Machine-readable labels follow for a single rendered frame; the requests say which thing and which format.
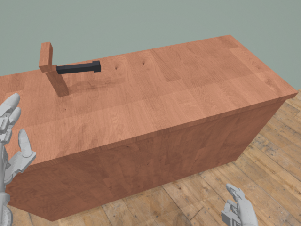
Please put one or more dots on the counter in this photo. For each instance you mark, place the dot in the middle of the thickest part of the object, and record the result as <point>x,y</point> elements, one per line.
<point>148,118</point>

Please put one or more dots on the left robot hand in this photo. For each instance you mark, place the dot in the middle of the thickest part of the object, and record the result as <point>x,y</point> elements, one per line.
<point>9,115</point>

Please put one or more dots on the right robot hand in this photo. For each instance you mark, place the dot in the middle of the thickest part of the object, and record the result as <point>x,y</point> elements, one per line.
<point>242,213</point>

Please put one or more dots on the robot left forearm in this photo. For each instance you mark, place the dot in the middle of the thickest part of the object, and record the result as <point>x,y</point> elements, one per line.
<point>6,216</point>

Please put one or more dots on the tap lever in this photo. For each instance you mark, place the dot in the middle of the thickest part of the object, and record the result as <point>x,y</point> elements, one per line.
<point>94,66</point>

